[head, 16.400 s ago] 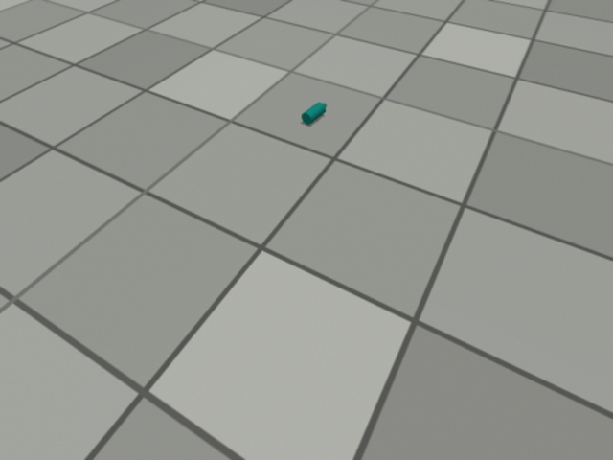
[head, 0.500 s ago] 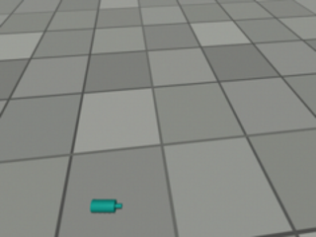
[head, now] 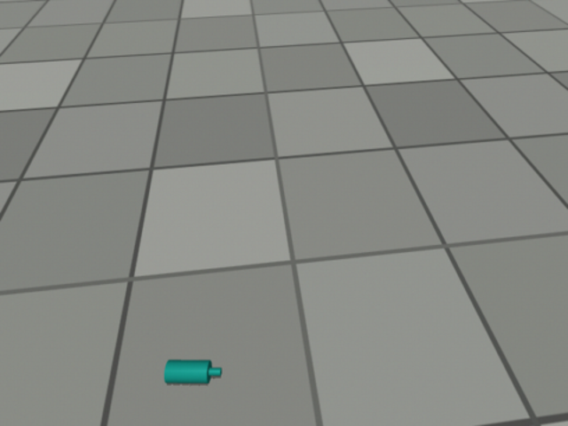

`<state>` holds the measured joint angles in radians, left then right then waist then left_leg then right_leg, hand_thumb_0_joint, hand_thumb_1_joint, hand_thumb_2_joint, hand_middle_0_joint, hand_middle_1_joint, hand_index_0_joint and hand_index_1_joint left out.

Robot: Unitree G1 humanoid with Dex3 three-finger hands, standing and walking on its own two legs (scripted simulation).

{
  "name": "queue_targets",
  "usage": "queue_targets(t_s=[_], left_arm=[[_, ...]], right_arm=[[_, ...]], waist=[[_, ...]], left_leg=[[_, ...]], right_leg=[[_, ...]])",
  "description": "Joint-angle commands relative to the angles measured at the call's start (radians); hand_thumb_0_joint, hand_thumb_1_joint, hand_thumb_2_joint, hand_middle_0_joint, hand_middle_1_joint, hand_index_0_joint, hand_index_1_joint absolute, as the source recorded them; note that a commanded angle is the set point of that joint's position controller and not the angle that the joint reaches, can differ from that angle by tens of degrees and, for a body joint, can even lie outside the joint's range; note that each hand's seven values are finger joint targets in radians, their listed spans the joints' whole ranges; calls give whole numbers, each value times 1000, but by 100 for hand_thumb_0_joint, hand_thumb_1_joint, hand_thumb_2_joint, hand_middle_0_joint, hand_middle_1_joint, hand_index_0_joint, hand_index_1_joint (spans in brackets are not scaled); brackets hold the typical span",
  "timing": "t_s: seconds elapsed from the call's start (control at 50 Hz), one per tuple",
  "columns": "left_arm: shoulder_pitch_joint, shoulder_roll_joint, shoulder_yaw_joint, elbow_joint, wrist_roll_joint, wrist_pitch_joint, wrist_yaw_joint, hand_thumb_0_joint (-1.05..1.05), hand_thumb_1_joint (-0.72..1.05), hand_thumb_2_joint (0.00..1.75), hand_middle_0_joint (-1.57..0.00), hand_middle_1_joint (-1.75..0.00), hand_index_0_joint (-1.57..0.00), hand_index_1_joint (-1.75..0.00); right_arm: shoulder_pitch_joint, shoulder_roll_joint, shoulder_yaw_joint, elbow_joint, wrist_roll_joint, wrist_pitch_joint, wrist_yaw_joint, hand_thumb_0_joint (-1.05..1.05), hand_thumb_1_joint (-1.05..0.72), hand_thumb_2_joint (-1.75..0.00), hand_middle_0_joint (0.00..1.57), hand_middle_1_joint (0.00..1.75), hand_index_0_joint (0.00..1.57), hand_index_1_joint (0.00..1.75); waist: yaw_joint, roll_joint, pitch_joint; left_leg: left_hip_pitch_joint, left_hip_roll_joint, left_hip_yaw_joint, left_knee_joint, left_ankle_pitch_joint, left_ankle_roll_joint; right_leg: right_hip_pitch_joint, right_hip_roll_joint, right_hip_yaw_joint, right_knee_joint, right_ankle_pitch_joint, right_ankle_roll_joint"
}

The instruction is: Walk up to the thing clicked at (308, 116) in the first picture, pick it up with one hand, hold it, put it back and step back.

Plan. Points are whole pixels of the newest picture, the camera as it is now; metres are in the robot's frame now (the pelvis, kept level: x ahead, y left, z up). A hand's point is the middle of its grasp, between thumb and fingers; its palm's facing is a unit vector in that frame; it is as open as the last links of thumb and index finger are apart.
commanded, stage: stand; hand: left
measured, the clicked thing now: (194, 371) +0.40 +0.32 -0.75
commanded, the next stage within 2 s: walk up in 0.20 s
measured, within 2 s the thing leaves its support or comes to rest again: neither
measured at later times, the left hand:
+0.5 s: hand out of the picture +0.07 +0.33 -0.17, palm faces +0.03 -0.91 -0.41, open 7.4 cm
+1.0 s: hand out of the picture +0.06 +0.31 -0.16, palm faces -0.01 -0.95 -0.33, open 7.4 cm
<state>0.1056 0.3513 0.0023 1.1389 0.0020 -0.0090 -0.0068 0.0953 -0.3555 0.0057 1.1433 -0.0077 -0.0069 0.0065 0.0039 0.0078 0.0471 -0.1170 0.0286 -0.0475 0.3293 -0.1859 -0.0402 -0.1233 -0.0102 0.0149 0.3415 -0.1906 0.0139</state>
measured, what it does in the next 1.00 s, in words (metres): steps on the spot: right foot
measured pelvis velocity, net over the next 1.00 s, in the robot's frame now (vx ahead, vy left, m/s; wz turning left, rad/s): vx -0.02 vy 0.07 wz -0.01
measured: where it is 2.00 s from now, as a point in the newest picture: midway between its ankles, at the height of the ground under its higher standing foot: outside the picture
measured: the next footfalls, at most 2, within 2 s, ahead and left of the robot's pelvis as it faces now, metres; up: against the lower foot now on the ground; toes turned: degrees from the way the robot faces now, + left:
right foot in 0.74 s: +0.01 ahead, -0.04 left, +0.00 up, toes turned +2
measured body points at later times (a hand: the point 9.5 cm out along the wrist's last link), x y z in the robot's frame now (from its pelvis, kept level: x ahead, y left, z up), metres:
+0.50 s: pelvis -0.02 +0.05 -0.02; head +0.02 +0.06 +0.43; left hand +0.07 +0.38 -0.14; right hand +0.06 -0.27 -0.14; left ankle -0.02 +0.17 -0.75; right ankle +0.00 -0.12 -0.74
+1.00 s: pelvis -0.02 +0.07 +0.00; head -0.02 +0.06 +0.45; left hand +0.06 +0.36 -0.13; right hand +0.07 -0.22 -0.13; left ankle -0.02 +0.17 -0.75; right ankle -0.03 -0.04 -0.75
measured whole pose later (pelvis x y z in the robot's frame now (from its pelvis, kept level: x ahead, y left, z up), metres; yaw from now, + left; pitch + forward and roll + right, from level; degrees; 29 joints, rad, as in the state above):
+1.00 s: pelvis -0.02 +0.07 +0.00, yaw -1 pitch -3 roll +0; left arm 0.11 0.33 0.01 1.09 0.00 0.00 -0.01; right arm 0.12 -0.33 0.00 1.06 -0.01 -0.02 0.01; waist 0.01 0.00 0.07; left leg -0.10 -0.02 0.03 0.36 -0.21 0.02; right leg -0.10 0.02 0.02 0.38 -0.22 -0.02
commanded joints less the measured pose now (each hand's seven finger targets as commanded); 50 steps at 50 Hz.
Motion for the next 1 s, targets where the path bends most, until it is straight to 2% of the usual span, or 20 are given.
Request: queue_targets(t_s=[0.0, 0.16, 0.22, 0.3, 0.34, 0.4, 0.42, 0.44, 0.46, 0.48, 0.5, 0.54, 0.6, 0.68, 0.72, 0.76, 0.78, 0.8, 0.86, 0.98], left_arm=[[-33, 218, 40, -59, 2, -22, 15, 0, 90, 90, -20, -30, -20, -30], [-30, 220, 42, -63, 3, -20, 14, 0, 90, 90, -20, -30, -20, -30], [22, 297, 86, -70, 6, -35, 45, 0, 90, 90, -20, -30, -20, -30], [-45, 315, 103, -132, 22, -33, 57, 0, 90, 90, -20, -30, -20, -30], [-57, 309, 106, -163, 34, -31, 58, 0, 90, 90, -20, -30, -20, -30], [-108, 282, 96, -195, 30, -25, 55, 0, 90, 90, -20, -30, -20, -30], [-101, 251, 88, -205, 19, -21, 52, 0, 90, 90, -20, -30, -20, -30], [-78, 209, 78, -214, 5, -15, 50, 0, 90, 90, -20, -30, -20, -30], [-50, 176, 67, -217, -5, -7, 52, 0, 90, 90, -20, -30, -20, -30], [-13, 180, 66, -207, -3, 5, 55, 0, 90, 90, -20, -30, -20, -30], [-11, 205, 72, -195, -2, 12, 59, 0, 90, 90, -20, -30, -20, -30], [-17, 216, 72, -184, -6, 11, 51, 0, 90, 90, -20, -30, -20, -30], [36, 201, 62, -167, -13, 0, 42, 0, 90, 90, -20, -30, -20, -30], [4, 188, 64, -156, 10, 0, 32, 0, 90, 90, -20, -30, -20, -30], [30, 195, 64, -142, 17, -5, 33, 0, 90, 90, -20, -30, -20, -30], [6, 237, 71, -142, 19, -15, 32, 0, 90, 90, -20, -30, -20, -30], [-55, 254, 67, -162, 12, -10, 25, 0, 90, 90, -20, -30, -20, -30], [-87, 240, 60, -167, 9, -5, 18, 0, 90, 90, -20, -30, -20, -30], [-50, 191, 53, -136, 4, -1, 11, 0, 90, 90, -20, -30, -20, -30], [-44, 192, 55, -103, 4, -15, 10, 0, 90, 90, -20, -30, -20, -30]], right_arm=[[-35, -212, -44, -56, 2, -19, -11, 0, -90, -90, 20, 30, 20, 30], [-35, -211, -43, -60, 0, -23, -12, 0, -90, -90, 20, 30, 20, 30], [-34, -221, -81, -114, -9, 25, 1, 0, -90, -90, 20, 30, 20, 30], [7, -202, -95, -163, -21, 52, 18, 0, -90, -90, 20, 30, 20, 30], [30, -211, -106, -179, -25, 63, 30, 0, -90, -90, 20, 30, 20, 30], [119, -204, -118, -170, -25, 51, 35, 0, -90, -90, 20, 30, 20, 30], [132, -222, -123, -167, -31, 41, 31, 0, -90, -90, 20, 30, 20, 30], [101, -261, -135, -178, -38, 32, 25, 0, -90, -90, 20, 30, 20, 30], [72, -276, -136, -200, -38, 25, 20, 0, -90, -90, 20, 30, 20, 30], [50, -283, -135, -220, -45, 15, 15, 0, -90, -90, 20, 30, 20, 30], [63, -313, -141, -218, -39, 15, 12, 0, -90, -90, 20, 30, 20, 30], [8, -265, -128, -236, -34, 15, 6, 0, -90, -90, 20, 30, 20, 30], [-2, -229, -108, -241, -24, -4, -9, 0, -90, -90, 20, 30, 20, 30], [30, -235, -104, -232, -4, -7, -14, 0, -90, -90, 20, 30, 20, 30], [22, -228, -96, -232, 11, -6, -16, 0, -90, -90, 20, 30, 20, 30], [18, -186, -80, -234, 25, -10, -18, 0, -90, -90, 20, 30, 20, 30], [33, -177, -79, -219, 20, -8, -19, 0, -90, -90, 20, 30, 20, 30], [41, -174, -77, -196, 10, -10, -20, 0, -90, -90, 20, 30, 20, 30], [-16, -221, -80, -176, -6, -30, -17, 0, -90, -90, 20, 30, 20, 30], [-23, -190, -58, -139, -4, -41, -15, 0, -90, -90, 20, 30, 20, 30]], waist=[[-3, -8, -71], [1, -2, -69], [17, -12, -90], [4, -177, -68], [-3, -193, -28], [-59, -188, -39], [-59, -100, -48], [-33, 26, -54], [-16, 108, -68], [-3, 123, -101], [-26, 168, -83], [-12, 178, -19], [8, 159, -61], [-17, 124, -66], [4, 51, -81], [-7, -61, -134], [-26, -89, -124], [-32, -105, -74], [-3, -50, -23], [0, -8, -44]], left_leg=[[8, 90, -52, -48, 124, 47], [14, 94, -53, -52, 147, 47], [-60, 37, 3, 107, 225, 57], [-131, -7, -13, 348, -265, 57], [-153, 15, -42, 411, -339, 67], [-71, 15, -13, 188, -173, 81], [-35, 35, -33, 50, 98, 90], [-9, 120, -155, -5, 333, 124], [75, 192, -244, -20, 446, 170], [82, 226, -270, -21, 361, 207], [-12, 253, -284, -20, 280, 236], [-66, 206, -220, -41, 169, 222], [58, 204, -163, 42, 405, 215], [48, 192, -146, 74, 417, 181], [16, 160, -106, 111, 419, 134], [-44, 73, -53, 121, 233, 69], [15, 38, -29, 75, 27, 53], [59, 46, -47, 7, -68, 57], [7, 119, -107, -47, 41, 96], [25, 86, -43, -62, 86, 68]], right_leg=[[12, -108, 75, -62, 124, -27], [12, -109, 73, -52, 145, -30], [102, -188, 132, -14, 371, -80], [7, -338, 259, -45, 273, -208], [-75, -354, 254, -45, 174, -236], [-99, -269, 140, 84, 263, -159], [-98, -182, 61, 188, 249, -97], [-133, -55, 5, 314, 170, -46], [-228, 40, -12, 382, -130, -24], [-256, 54, 37, 464, -379, -28], [-212, 25, 84, 507, -437, -37], [-197, 14, 99, 508, -374, -45], [-203, 0, 73, 385, -267, -30], [-71, 12, 7, 173, -185, -38], [35, -17, 47, 3, 57, -60], [128, -133, 182, 17, 302, -106], [22, -177, 213, 25, 188, -134], [-70, -168, 209, 14, 62, -115], [-24, -78, 117, -5, 42, -56], [27, -99, 137, -53, 145, -56]])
